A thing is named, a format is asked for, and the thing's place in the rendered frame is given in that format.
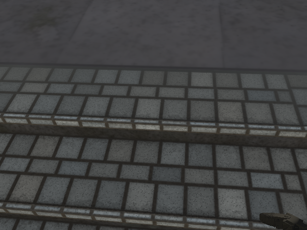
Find stairs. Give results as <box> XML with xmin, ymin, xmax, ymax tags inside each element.
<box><xmin>0</xmin><ymin>123</ymin><xmax>307</xmax><ymax>230</ymax></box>

